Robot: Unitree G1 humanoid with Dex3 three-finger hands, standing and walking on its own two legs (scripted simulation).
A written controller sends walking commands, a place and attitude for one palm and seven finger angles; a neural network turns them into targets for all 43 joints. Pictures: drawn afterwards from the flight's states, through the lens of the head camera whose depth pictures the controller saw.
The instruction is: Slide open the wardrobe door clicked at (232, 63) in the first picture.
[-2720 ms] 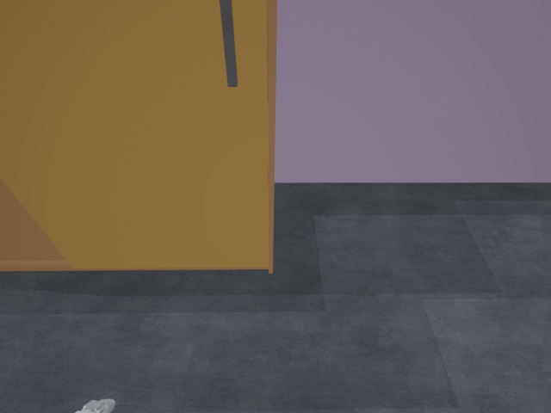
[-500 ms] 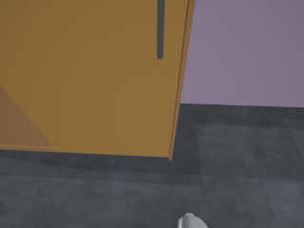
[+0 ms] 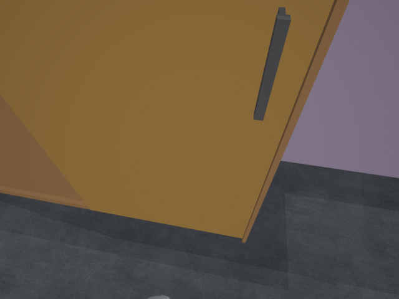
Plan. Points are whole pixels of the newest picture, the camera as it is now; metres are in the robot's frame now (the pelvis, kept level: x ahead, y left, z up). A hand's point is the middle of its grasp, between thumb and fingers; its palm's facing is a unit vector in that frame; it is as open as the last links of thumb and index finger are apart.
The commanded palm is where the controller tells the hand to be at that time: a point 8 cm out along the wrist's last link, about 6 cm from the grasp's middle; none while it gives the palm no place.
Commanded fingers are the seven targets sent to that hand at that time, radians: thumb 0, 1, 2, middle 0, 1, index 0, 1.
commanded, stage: come to a stop and stand still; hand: right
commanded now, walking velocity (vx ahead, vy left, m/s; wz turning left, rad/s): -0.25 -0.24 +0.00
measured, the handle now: (268, 69) +0.48 -0.08 +0.22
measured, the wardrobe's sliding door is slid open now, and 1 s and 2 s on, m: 0.00 0.00 0.00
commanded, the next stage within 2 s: look again from close up in 1.26 s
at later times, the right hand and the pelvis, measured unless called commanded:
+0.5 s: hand out of the picture +0.00 -0.23 -0.17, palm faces +0.10 +0.98 -0.18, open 7.4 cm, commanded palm none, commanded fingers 0.00 -0.90 -0.90 0.20 0.30 0.20 0.30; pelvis -0.03 -0.03 +0.01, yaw -2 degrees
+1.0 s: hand out of the picture -0.08 -0.18 -0.16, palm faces +0.04 +0.99 -0.14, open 7.3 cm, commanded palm none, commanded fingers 0.00 -0.90 -0.90 0.20 0.30 0.20 0.30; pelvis -0.07 -0.03 +0.02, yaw -1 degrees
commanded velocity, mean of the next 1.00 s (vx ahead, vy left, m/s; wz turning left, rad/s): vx -0.03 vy -0.03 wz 0.00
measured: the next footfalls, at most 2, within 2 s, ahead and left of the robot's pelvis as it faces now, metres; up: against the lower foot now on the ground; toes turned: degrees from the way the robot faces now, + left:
right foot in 0.32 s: +0.01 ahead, -0.12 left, +0.00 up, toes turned -6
left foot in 0.64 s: -0.03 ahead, +0.10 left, +0.00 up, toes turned +1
